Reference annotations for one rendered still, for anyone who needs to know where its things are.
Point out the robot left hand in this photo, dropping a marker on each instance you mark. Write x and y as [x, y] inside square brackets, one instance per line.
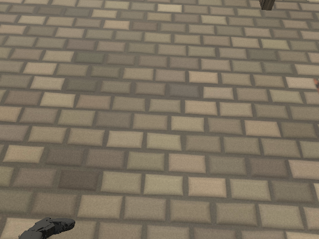
[47, 227]

